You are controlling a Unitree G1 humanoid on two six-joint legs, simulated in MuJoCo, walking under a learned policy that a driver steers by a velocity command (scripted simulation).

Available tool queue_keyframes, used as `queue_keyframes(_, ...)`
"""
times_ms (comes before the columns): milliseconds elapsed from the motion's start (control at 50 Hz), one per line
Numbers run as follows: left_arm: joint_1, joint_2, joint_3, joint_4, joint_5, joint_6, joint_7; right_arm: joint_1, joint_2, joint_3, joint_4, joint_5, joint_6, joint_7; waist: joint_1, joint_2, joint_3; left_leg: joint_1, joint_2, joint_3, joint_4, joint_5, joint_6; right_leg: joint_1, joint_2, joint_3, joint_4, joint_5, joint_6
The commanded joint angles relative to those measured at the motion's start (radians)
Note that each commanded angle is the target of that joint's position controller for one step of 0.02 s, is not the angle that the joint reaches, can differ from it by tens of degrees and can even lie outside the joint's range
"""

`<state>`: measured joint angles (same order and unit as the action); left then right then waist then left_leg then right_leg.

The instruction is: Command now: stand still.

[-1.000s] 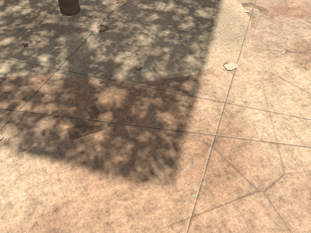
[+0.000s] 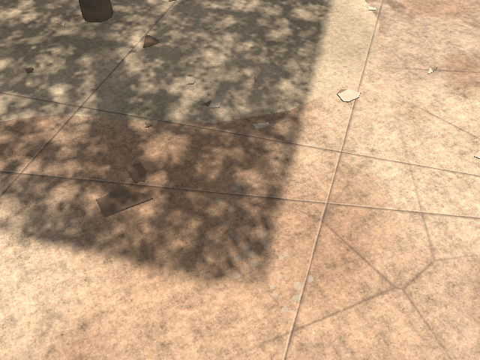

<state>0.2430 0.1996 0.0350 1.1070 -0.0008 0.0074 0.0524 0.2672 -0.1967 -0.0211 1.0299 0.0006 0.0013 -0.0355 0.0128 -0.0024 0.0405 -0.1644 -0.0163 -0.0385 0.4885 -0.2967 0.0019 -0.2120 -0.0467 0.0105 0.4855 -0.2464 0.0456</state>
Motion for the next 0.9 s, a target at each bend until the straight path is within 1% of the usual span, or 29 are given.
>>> queue_keyframes(20,0.048,0.096,0.012,-0.012,0.0,-0.005,0.003,0.047,-0.095,-0.014,-0.013,0.0,-0.006,-0.003,-0.001,0.005,0.017,-0.073,0.022,-0.012,-0.104,0.154,0.016,0.026,0.011,-0.018,-0.063,0.117,-0.015)
queue_keyframes(240,0.076,0.081,0.004,0.002,-0.001,-0.005,0.003,0.071,-0.082,-0.005,0.019,0.001,-0.006,-0.003,-0.004,0.003,0.024,-0.08,0.019,-0.005,-0.103,0.145,0.013,0.018,0.016,-0.019,-0.063,0.111,-0.019)
queue_keyframes(260,0.096,0.069,0.001,0.012,-0.001,-0.004,0.003,0.09,-0.074,-0.002,0.031,0.001,-0.004,-0.005,-0.004,0.007,0.0,-0.071,0.011,0.003,-0.111,0.04,0.016,0.027,0.03,-0.035,-0.058,0.021,-0.021)
queue_keyframes(280,0.1,0.068,0.002,0.015,-0.007,-0.002,0.005,0.094,-0.088,-0.008,0.033,0.008,-0.001,-0.008,-0.007,0.019,0.012,-0.087,0.002,0.002,-0.114,-0.14,0.032,0.007,0.056,-0.061,-0.027,-0.124,-0.029)
queue_keyframes(300,0.096,0.075,0.005,0.009,-0.012,-0.003,0.007,0.093,-0.114,-0.016,0.027,0.014,0.001,-0.011,-0.011,0.038,0.044,-0.124,0.011,-0.021,-0.125,-0.329,0.056,-0.039,0.073,-0.077,0.008,-0.274,-0.042)
queue_keyframes(320,0.081,0.077,0.006,-0.003,-0.012,-0.009,0.007,0.096,-0.128,-0.021,0.019,0.018,-0.002,-0.012,-0.018,0.053,0.091,-0.161,0.042,-0.067,-0.153,-0.461,0.082,-0.1,0.074,-0.073,0.036,-0.36,-0.056)
queue_keyframes(340,0.063,0.065,0.003,-0.017,-0.012,-0.021,0.004,0.115,-0.141,-0.026,0.016,0.022,-0.01,-0.01,-0.029,0.082,0.123,-0.167,0.092,-0.14,-0.188,-0.528,0.112,-0.156,0.072,-0.073,0.08,-0.36,-0.064)
queue_keyframes(380,0.044,0.024,-0.006,-0.039,-0.015,-0.056,-0.015,0.161,-0.189,-0.045,0.022,0.031,-0.031,-0.003,-0.046,0.196,0.128,-0.115,0.24,-0.352,-0.284,-0.58,0.194,-0.231,0.07,-0.089,0.254,-0.212,-0.07)
queue_keyframes(400,0.036,0.027,-0.005,-0.049,-0.02,-0.072,-0.025,0.152,-0.191,-0.049,0.016,0.033,-0.038,-0.001,-0.041,0.202,0.141,-0.148,0.289,-0.423,-0.313,-0.563,0.226,-0.229,0.042,-0.056,0.305,-0.197,-0.09)
queue_keyframes(420,0.048,0.029,-0.004,-0.053,-0.028,-0.085,-0.035,0.112,-0.18,-0.046,0.0,0.031,-0.044,0.001,-0.015,0.192,0.152,-0.173,0.295,-0.42,-0.312,-0.524,0.227,-0.205,0.028,-0.045,0.282,-0.217,-0.113)
queue_keyframes(440,0.097,0.02,-0.005,-0.042,-0.034,-0.096,-0.041,0.055,-0.173,-0.043,-0.018,0.037,-0.046,0.005,0.026,0.184,0.157,-0.216,0.269,-0.362,-0.279,-0.476,0.201,-0.118,0.027,-0.052,0.159,-0.216,-0.135)
queue_keyframes(460,0.186,0.024,0.001,-0.008,-0.033,-0.101,-0.042,-0.007,-0.162,-0.039,-0.04,0.043,-0.046,0.009,0.074,0.146,0.149,-0.289,0.199,-0.259,-0.208,-0.397,0.156,0.046,0.048,-0.066,0.008,-0.159,-0.141)
queue_keyframes(480,0.284,0.062,0.016,0.029,-0.021,-0.103,-0.041,-0.04,-0.136,-0.034,-0.058,0.039,-0.051,0.01,0.101,0.048,0.116,-0.36,0.116,-0.142,-0.036,-0.241,0.108,0.191,0.017,0.015,-0.053,-0.099,-0.135)
queue_keyframes(500,0.426,0.169,0.046,0.052,-0.021,-0.106,-0.042,-0.058,-0.072,-0.017,-0.083,0.031,-0.065,0.012,0.138,-0.217,0.046,-0.493,-0.007,0.047,0.322,-0.127,0.038,0.331,-0.174,0.345,-0.223,-0.236,-0.21)
queue_keyframes(520,0.486,0.232,0.052,0.052,-0.008,-0.119,-0.057,-0.068,-0.067,-0.017,-0.115,0.038,-0.087,0.009,0.133,-0.321,0.025,-0.629,-0.044,0.01,0.563,-0.255,0.036,0.355,-0.35,0.722,-0.35,-0.312,-0.323)
queue_keyframes(540,0.381,0.168,0.03,0.024,0.001,-0.132,-0.057,-0.062,-0.093,-0.022,-0.113,0.051,-0.101,0.016,0.073,-0.177,0.088,-0.694,0.027,-0.054,0.712,-0.206,0.058,0.31,-0.367,0.705,-0.339,-0.297,-0.328)
queue_keyframes(560,0.31,0.121,0.018,-0.006,-0.004,-0.137,-0.059,-0.044,-0.09,-0.021,-0.1,0.052,-0.11,0.027,0.046,-0.114,0.111,-0.719,0.067,-0.056,0.751,-0.104,0.079,0.291,-0.317,0.565,-0.327,-0.245,-0.294)
queue_keyframes(580,0.266,0.112,0.012,-0.023,-0.007,-0.136,-0.065,-0.043,-0.097,-0.027,-0.091,0.042,-0.118,0.032,0.029,-0.078,0.103,-0.716,0.095,-0.038,0.721,-0.018,0.089,0.287,-0.268,0.449,-0.334,-0.166,-0.258)
queue_keyframes(600,0.25,0.093,0.004,-0.031,-0.007,-0.13,-0.067,-0.069,-0.124,-0.039,-0.095,0.032,-0.122,0.035,0.025,-0.071,0.104,-0.706,0.117,-0.023,0.665,0.045,0.088,0.287,-0.235,0.352,-0.34,-0.029,-0.228)
queue_keyframes(620,0.269,0.061,-0.007,-0.028,-0.003,-0.121,-0.065,-0.087,-0.13,-0.046,-0.098,0.027,-0.121,0.042,0.03,-0.082,0.088,-0.672,0.126,-0.001,0.623,0.08,0.081,0.286,-0.195,0.264,-0.342,0.096,-0.206)
queue_keyframes(640,0.299,0.056,-0.011,-0.023,0.001,-0.113,-0.061,-0.094,-0.109,-0.044,-0.099,0.027,-0.116,0.049,0.032,-0.098,0.072,-0.651,0.123,0.023,0.591,0.105,0.071,0.289,-0.175,0.209,-0.339,0.196,-0.2)
queue_keyframes(680,0.324,0.079,-0.01,-0.028,0.006,-0.102,-0.047,-0.157,-0.07,-0.034,-0.122,0.025,-0.105,0.057,0.039,-0.087,0.071,-0.643,0.115,0.055,0.491,0.154,0.044,0.273,-0.159,0.144,-0.347,0.297,-0.209)
queue_keyframes(720,0.307,0.11,-0.007,-0.047,0.009,-0.096,-0.034,-0.274,-0.044,-0.019,-0.17,0.024,-0.103,0.06,0.053,-0.073,0.097,-0.586,0.093,0.077,0.315,0.227,0.025,0.196,-0.142,0.1,-0.375,0.294,-0.211)
queue_keyframes(740,0.311,0.125,-0.005,-0.052,0.008,-0.095,-0.03,-0.32,-0.041,-0.014,-0.187,0.026,-0.103,0.062,0.061,-0.081,0.104,-0.54,0.077,0.091,0.241,0.265,0.02,0.163,-0.136,0.084,-0.39,0.281,-0.211)
queue_keyframes(780,0.334,0.147,0.004,-0.049,-0.001,-0.098,-0.027,-0.375,-0.057,-0.011,-0.209,0.031,-0.101,0.069,0.068,-0.1,0.118,-0.477,0.058,0.107,0.156,0.307,0.021,0.146,-0.152,0.072,-0.416,0.268,-0.221)
queue_keyframes(840,0.335,0.152,0.014,-0.043,-0.016,-0.097,-0.026,-0.42,-0.089,-0.014,-0.241,0.034,-0.105,0.08,0.045,-0.097,0.133,-0.461,0.057,0.082,0.071,0.312,0.057,0.232,-0.194,0.056,-0.39,0.35,-0.208)
queue_keyframes(860,0.323,0.159,0.019,-0.045,-0.015,-0.094,-0.026,-0.408,-0.106,-0.02,-0.245,0.033,-0.109,0.084,0.025,-0.098,0.113,-0.429,0.047,0.084,0.052,0.293,0.074,0.27,-0.204,0.045,-0.351,0.449,-0.198)
queue_keyframes(880,0.308,0.172,0.024,-0.051,-0.011,-0.089,-0.026,-0.37,-0.129,-0.031,-0.24,0.032,-0.112,0.085,-0.006,-0.113,0.07,-0.36,0.024,0.095,0.05,0.269,0.09,0.303,-0.21,0.034,-0.285,0.626,-0.186)
queue_keyframes(900,0.293,0.184,0.03,-0.056,-0.006,-0.081,-0.027,-0.285,-0.159,-0.047,-0.22,0.032,-0.112,0.082,-0.055,-0.135,0.0,-0.242,-0.009,0.116,0.063,0.243,0.11,0.319,-0.206,0.018,-0.175,0.825,-0.173)
